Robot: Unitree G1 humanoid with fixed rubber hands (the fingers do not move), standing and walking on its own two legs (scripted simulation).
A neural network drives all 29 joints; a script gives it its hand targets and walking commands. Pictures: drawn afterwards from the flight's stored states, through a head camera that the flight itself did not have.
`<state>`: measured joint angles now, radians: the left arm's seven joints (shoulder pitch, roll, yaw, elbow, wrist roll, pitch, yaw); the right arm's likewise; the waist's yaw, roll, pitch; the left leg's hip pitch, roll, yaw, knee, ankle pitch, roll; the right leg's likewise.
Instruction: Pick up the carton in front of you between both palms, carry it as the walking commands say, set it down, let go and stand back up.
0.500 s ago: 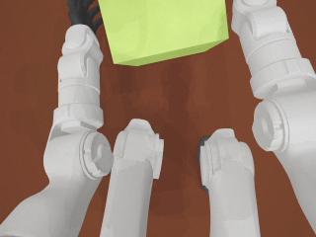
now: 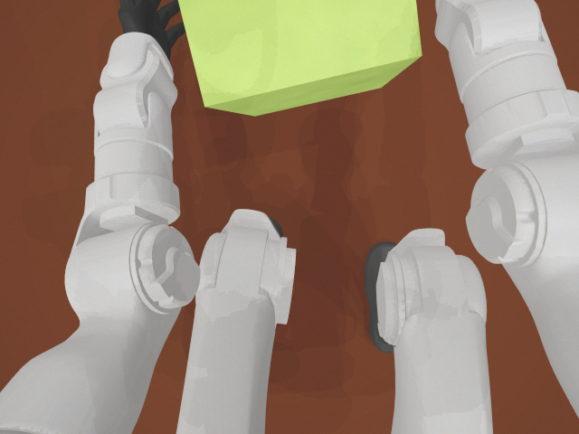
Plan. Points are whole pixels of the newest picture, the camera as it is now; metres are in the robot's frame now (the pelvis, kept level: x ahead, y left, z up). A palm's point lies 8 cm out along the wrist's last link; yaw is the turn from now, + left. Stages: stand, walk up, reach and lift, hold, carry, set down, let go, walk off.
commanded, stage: set down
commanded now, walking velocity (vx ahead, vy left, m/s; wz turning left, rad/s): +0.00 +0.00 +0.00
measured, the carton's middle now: (298, 11) +0.56 +0.07 -0.25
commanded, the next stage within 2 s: let go in 1.66 s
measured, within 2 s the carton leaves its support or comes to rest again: neither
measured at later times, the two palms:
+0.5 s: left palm (146, 50) +0.50 +0.24 -0.19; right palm out of the picture +0.57 -0.11 -0.20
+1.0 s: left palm out of the picture +0.51 +0.26 -0.06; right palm out of the picture +0.60 -0.10 -0.06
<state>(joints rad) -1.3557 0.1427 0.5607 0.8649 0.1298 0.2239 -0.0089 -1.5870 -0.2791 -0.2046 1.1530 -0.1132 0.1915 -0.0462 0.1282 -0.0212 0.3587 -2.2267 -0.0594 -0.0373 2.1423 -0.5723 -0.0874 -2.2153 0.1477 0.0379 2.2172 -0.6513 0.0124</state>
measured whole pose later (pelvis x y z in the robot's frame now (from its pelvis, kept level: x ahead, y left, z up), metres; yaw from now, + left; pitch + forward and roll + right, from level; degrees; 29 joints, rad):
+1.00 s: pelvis -0.01 +0.01 +0.05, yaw +2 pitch +42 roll +1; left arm -1.34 0.23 0.31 0.92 -0.13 0.17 0.15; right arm -1.55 -0.45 -0.07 1.16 0.08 0.20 -0.05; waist 0.14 -0.02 0.18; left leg -2.17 -0.03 0.00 1.94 -0.49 -0.03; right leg -2.13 0.05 0.02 2.01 -0.61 0.00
